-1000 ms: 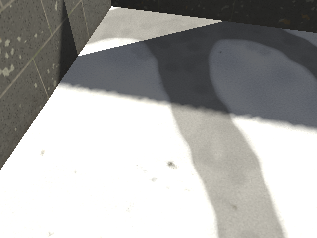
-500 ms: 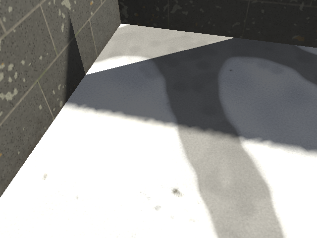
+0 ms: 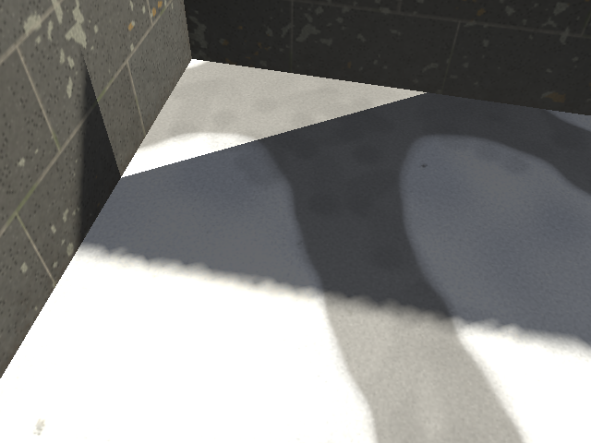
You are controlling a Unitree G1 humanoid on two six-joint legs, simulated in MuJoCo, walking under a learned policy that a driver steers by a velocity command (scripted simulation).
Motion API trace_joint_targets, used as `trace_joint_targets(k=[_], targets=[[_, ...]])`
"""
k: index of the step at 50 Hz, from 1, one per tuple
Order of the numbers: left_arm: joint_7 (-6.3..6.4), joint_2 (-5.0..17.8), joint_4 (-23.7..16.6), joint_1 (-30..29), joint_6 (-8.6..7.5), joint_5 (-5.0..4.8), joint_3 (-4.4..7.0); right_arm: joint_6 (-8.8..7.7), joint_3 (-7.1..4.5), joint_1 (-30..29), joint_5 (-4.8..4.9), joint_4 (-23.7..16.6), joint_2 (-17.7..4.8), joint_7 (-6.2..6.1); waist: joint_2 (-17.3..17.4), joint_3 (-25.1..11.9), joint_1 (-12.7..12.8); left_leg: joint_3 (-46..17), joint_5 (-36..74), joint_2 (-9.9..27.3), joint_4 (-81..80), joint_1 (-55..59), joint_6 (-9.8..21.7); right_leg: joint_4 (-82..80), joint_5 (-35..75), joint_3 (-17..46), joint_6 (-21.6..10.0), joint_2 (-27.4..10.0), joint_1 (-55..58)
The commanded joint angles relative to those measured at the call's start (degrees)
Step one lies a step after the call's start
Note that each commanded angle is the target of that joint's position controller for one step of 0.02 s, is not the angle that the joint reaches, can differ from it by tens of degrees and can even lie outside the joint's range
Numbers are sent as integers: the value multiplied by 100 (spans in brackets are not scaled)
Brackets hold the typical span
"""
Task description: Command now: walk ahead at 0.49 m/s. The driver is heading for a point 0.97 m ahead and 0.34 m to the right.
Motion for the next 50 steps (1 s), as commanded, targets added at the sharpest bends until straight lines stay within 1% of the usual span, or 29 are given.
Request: trace_joint_targets(k=[1,3,7,12,15,16,17,18,19,20,21,22,23,24,25,27,29,31,35,39,42,43,44,45,46,47,48,49,50], targets=[[33,278,-209,348,87,65,104,-110,-111,-131,-8,-252,-704,-91,474,74,296,-1453,396,1637,-1478,-76,1017,-548,627,193,119,-376,-461],[15,298,-375,-161,70,103,120,-69,-123,111,4,-193,-779,-174,415,162,167,-1312,530,1601,-1521,161,955,-1271,1285,153,204,-366,-835],[-76,172,-614,-1041,0,73,61,-11,-122,524,73,-98,-875,-255,454,240,-112,-853,692,1390,-1508,394,712,-2740,2290,-131,232,-85,-573],[-242,208,-936,-1839,-50,8,3,116,-154,1059,119,132,-932,-273,470,425,-351,-883,812,1736,-1123,1418,677,-3506,1919,-174,139,80,-793],[-328,399,-1006,-1669,-106,-4,54,211,-211,976,126,140,-1042,-299,639,243,-109,-916,1790,1924,-598,1859,535,-3768,1248,-269,-86,253,-323],[-325,546,-916,-1263,-121,2,127,237,-224,834,124,98,-1095,-301,738,-29,150,-816,2802,1846,-128,1843,454,-3837,1123,-434,-192,446,353],[-297,784,-640,-367,-123,11,267,267,-188,725,105,51,-1008,-298,696,-565,590,-589,3540,1556,874,1607,313,-3914,1214,-569,-358,623,1566],[-241,1199,-378,780,-115,74,402,257,-95,702,28,-95,-825,-296,337,-1420,996,-345,2574,1243,2515,487,112,-3687,1358,287,-720,-161,3424],[-243,1690,-214,1365,-66,122,522,126,126,1426,25,-129,-68,-221,-1124,-2272,722,-238,-603,176,4776,-1992,-322,-4143,278,3027,-1653,-1579,5664],[-250,1157,-231,1355,-59,111,356,-30,48,1231,123,-42,-440,-194,-970,-2428,842,-1151,-2410,181,5535,-2679,-214,-4823,-87,4008,-1608,-1682,5718],[-237,889,-311,824,-66,84,261,-115,-80,644,279,-245,-898,-174,-715,-1511,744,-1114,-2050,528,5735,-3113,-104,-4900,36,3092,-1279,-1477,4955],[-236,724,-442,279,-64,89,198,-135,-84,297,286,-335,-908,-206,-280,-974,556,-920,-1485,855,5498,-2965,-89,-5044,596,2297,-1124,-1263,4017],[-265,549,-480,-38,-69,127,148,-103,-115,112,192,-354,-842,-247,-3,-586,392,-838,-1123,1038,5140,-2731,-112,-5255,1037,1757,-1038,-1030,3229],[-284,429,-468,-163,-93,176,111,-22,-141,218,151,-343,-736,-267,-145,-460,184,-872,-869,1208,4852,-2348,-121,-5440,1246,1369,-954,-837,2741],[-305,370,-424,-174,-104,183,102,64,-132,336,141,-310,-593,-271,-220,-406,85,-855,-743,1250,4690,-2109,-148,-5607,1303,1164,-955,-717,2465],[-281,498,-305,-10,-138,157,135,173,-127,353,124,-320,-444,-291,-186,-254,-3,-777,-546,1294,4380,-2128,-236,-5810,1628,830,-1039,-650,2205],[-210,650,-211,191,-135,157,176,204,-147,-61,73,-481,-482,-306,-88,-80,53,-760,-68,1331,3832,-2537,-352,-5934,1868,663,-1081,-664,2267],[-148,651,-131,432,-88,119,169,174,-153,-582,19,-677,-469,-302,-37,32,172,-728,503,1291,3082,-2748,-441,-5973,1923,602,-1034,-586,2360],[-66,769,-37,791,-20,50,197,86,-106,-1426,66,-917,-375,-234,-82,179,410,-587,1326,951,1637,-2415,-529,-5938,1595,459,-877,-402,2426],[-14,773,85,1112,64,-16,228,-14,-79,-1979,126,-1129,-446,-116,-182,294,525,-670,1184,784,956,-2186,-505,-5552,1386,729,-837,-597,2813],[33,889,45,975,144,-17,304,-103,-171,-1657,137,-1116,-734,-80,-357,122,225,-688,635,678,679,-1465,-373,-5053,1610,1019,-681,-753,2993],[34,857,-4,871,168,-9,298,-122,-249,-1180,127,-993,-872,-101,-366,-122,-42,-585,451,583,565,-784,-276,-4569,2120,957,-579,-596,2923],[22,668,-98,797,175,38,232,-144,-379,-273,79,-764,-1146,-146,-228,-769,-424,-712,466,778,703,555,-69,-3468,2278,733,-407,-230,2488],[21,328,-321,811,182,173,118,-127,-482,715,14,-659,-1599,-200,650,-1760,-703,-1901,301,1925,812,2246,219,-1575,690,292,-177,333,1386],[-3,-211,-447,1581,69,-19,-11,-70,-517,813,-34,-590,-1828,-157,2503,-2331,-238,-4475,-888,2962,-37,3638,1003,84,-1929,215,49,979,-603],[12,484,-332,1357,33,-134,139,-76,-346,547,-7,-724,-1147,-150,1677,-1848,-343,-4382,-1521,2757,-277,3196,830,794,-1780,718,33,594,-1108],[17,737,-445,881,39,-159,220,-81,-255,197,36,-789,-818,-162,1174,-1141,-345,-3366,-1342,2585,-319,2437,565,832,-1213,605,-16,365,-1288],[40,654,-464,693,70,-123,230,-78,-215,-156,15,-813,-732,-153,701,-776,-166,-2713,-757,2364,-461,1659,462,678,-715,504,16,106,-1007],[44,584,-499,579,107,-58,266,-65,-191,-380,-12,-787,-607,-152,694,-484,-41,-2200,-369,2171,-642,1107,432,395,-409,491,35,-50,-825]])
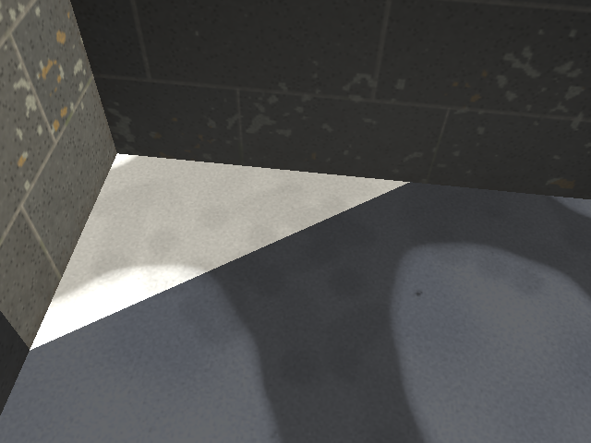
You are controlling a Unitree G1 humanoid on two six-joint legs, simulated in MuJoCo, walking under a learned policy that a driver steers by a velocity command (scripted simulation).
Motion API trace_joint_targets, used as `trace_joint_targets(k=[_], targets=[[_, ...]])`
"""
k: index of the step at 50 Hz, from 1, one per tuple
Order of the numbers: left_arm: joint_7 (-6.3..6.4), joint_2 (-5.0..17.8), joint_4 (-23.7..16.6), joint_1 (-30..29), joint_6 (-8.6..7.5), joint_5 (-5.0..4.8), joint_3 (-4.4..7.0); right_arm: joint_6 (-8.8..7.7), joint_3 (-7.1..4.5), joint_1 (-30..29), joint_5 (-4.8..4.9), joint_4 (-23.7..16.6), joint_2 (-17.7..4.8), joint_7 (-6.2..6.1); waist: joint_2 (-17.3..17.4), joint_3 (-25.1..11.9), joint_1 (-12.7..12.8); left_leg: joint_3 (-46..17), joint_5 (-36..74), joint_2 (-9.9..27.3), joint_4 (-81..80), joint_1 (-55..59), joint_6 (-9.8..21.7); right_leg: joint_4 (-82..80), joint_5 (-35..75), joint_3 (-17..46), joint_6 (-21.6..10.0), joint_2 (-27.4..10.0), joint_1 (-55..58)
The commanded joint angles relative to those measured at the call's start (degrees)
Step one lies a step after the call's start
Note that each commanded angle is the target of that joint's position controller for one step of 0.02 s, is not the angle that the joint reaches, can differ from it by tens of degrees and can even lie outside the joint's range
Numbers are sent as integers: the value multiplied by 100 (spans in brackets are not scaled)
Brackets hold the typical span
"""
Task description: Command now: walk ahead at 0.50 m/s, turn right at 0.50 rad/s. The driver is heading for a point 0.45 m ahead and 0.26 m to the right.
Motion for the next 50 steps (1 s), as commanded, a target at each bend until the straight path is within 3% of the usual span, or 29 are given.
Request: trace_joint_targets(k=[1,3,6,11,16,19,20,21,22,23,24,25,26,27,28,31,33,36,39,41,43,44,45,46,47,48,49,50], targets=[[1,420,-473,-30,-4,12,175,-16,-132,433,-72,-51,-540,-30,813,-371,-214,-1671,-18,1594,-1695,1646,753,345,729,282,-21,-761,-1650],[-34,231,-569,-85,118,-8,164,-48,-168,434,-67,25,-568,-50,786,-225,-142,-1153,376,1529,-1959,1392,854,186,928,180,7,-832,-1595],[-47,224,-793,-439,205,48,177,-64,-245,551,-68,123,-755,-119,523,-45,-141,-607,900,1577,-2128,1451,950,-319,1506,237,88,-859,-1992],[-220,152,-1096,-1264,150,76,105,29,-303,719,-41,166,-966,-201,426,178,-378,296,1163,1451,-2198,1701,808,-1829,2633,-159,98,-748,-1907],[-394,180,-1521,-2032,165,70,56,202,-379,1117,86,269,-1186,-214,431,434,-592,678,1514,1696,-1890,2512,687,-2630,2186,-593,-92,-587,-1967],[-435,445,-1602,-1682,201,71,184,315,-444,982,169,212,-1415,-230,692,53,-223,950,3927,1720,-850,2778,511,-2765,1351,-1045,-404,-105,-1056],[-426,635,-1465,-1050,209,51,303,366,-455,885,197,182,-1467,-237,696,-293,166,1081,4655,1607,66,2674,421,-2962,1318,-1206,-567,177,-221],[-356,996,-1185,-57,225,40,510,384,-412,861,192,149,-1381,-244,522,-810,653,1206,4354,1359,1393,2035,209,-3323,1681,-1152,-791,429,1295],[-223,1595,-1041,601,277,33,681,329,-253,998,-53,-11,-910,-228,-582,-1248,695,1192,1137,993,3355,298,-86,-3404,1899,636,-1178,-708,2947],[-253,1945,-1268,231,181,55,657,107,-81,1236,-55,-362,-410,-170,-1437,-1957,93,52,-2560,-236,5029,-1788,-337,-4535,623,4126,-2314,-1873,4253],[-321,1426,-1293,369,94,105,495,-110,-179,550,197,-459,-940,-91,-571,-1941,518,-828,-2296,4,5326,-2420,-188,-5023,513,4157,-2093,-1922,4215],[-326,1137,-1254,188,20,122,412,-198,-183,288,314,-564,-974,-60,-444,-1237,419,-746,-1794,246,5060,-2701,-25,-4951,882,3271,-1846,-1738,3662],[-325,931,-1318,-222,-17,98,344,-216,-180,322,202,-462,-928,-104,72,-787,137,-766,-1327,519,4537,-2353,11,-4922,1479,2520,-1613,-1447,2743],[-304,738,-1402,-600,-28,123,280,-172,-238,387,62,-394,-1004,-144,65,-605,-84,-783,-1058,692,4024,-1887,-18,-4963,1991,2005,-1455,-1223,2025],[-275,647,-1496,-783,-26,171,234,-84,-266,499,36,-369,-1021,-132,-9,-510,-238,-803,-878,772,3808,-1539,-50,-5101,2263,1762,-1402,-1071,1578],[-167,821,-1479,-759,-66,203,256,114,-247,539,-66,-397,-834,-157,37,-396,-372,-568,-524,650,3207,-1230,-334,-5081,4637,1003,-1404,-933,1004],[-78,872,-1392,-614,-33,195,265,151,-191,259,-100,-507,-674,-172,-49,-354,-305,-439,75,510,2479,-1200,-431,-4977,5363,531,-1228,-713,873],[4,810,-1292,-425,59,152,239,135,-103,-215,-53,-626,-519,-94,-270,-432,-52,-336,1284,260,1124,-781,-353,-4837,5117,173,-855,-441,891],[61,832,-1143,-225,115,181,212,117,-98,-534,15,-716,-643,-39,-380,-425,113,-401,1582,152,493,-690,-304,-4739,4674,431,-739,-657,1296],[81,766,-1131,-385,152,251,172,87,-109,-593,-39,-761,-770,-2,-391,-342,105,-485,1297,165,271,-748,-204,-4457,4595,635,-795,-811,1584],[93,735,-1096,-480,190,244,149,35,-152,-354,-92,-716,-920,24,-420,-436,-20,-475,944,118,7,-532,-47,-4015,4713,867,-762,-908,1852],[109,719,-1076,-579,196,206,125,-13,-163,-107,-136,-643,-939,47,-358,-482,-201,-369,1263,44,-382,-122,85,-3675,4853,851,-665,-802,1819],[113,659,-1084,-503,182,231,95,-60,-198,124,-215,-595,-1098,26,-164,-724,-273,-493,2703,214,-572,603,260,-3161,4738,745,-441,-433,1713],[106,567,-1117,-145,133,387,58,-50,-201,311,-414,-660,-1355,13,394,-1332,-104,-1164,5131,939,-33,2003,702,-2344,3384,657,-168,37,969],[100,404,-946,477,124,333,-19,59,-133,571,-442,-589,-1098,-1,1296,-2012,-99,-2228,6064,1918,70,3155,1725,-1084,757,534,244,404,28],[51,641,-1002,139,190,305,-12,171,-39,707,-201,-494,-700,-10,1389,-2136,-282,-2857,5325,2241,-334,3102,1951,-594,-1654,579,446,399,-325],[41,862,-1052,-175,306,228,51,254,6,483,-59,-494,-659,-13,899,-1734,-275,-2805,3684,2104,-556,2690,1715,-384,-1686,636,532,181,-536],[70,824,-1033,-422,451,204,45,332,19,228,-47,-527,-675,-28,623,-1334,-234,-2551,2426,1872,-770,2198,1457,-373,-1442,450,614,32,-607]])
